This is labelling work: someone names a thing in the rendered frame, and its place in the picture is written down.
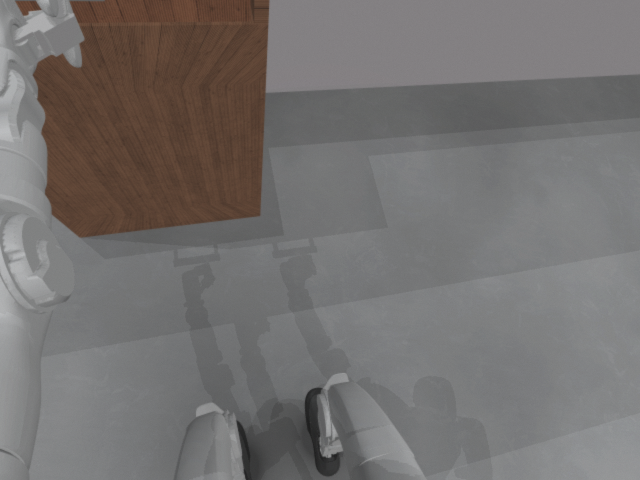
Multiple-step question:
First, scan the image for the robot left thigh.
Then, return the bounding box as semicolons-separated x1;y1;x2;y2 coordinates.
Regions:
173;410;242;480

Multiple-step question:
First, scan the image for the drawer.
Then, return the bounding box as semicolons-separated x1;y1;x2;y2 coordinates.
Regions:
15;0;251;23

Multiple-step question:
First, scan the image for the left robot upper arm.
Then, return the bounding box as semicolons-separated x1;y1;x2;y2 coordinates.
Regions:
0;212;75;480

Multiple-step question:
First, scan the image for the cabinet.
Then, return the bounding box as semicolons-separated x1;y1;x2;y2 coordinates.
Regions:
33;0;269;238

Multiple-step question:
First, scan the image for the robot left hand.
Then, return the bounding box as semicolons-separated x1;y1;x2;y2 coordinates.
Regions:
0;0;84;75

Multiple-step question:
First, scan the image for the robot left forearm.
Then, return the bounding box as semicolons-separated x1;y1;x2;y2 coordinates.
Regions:
0;46;52;230

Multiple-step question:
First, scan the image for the robot right thigh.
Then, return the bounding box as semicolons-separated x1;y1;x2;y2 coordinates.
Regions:
317;382;427;480

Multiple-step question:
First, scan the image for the robot thigh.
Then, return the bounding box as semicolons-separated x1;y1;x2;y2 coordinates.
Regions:
173;410;242;480
317;382;427;480

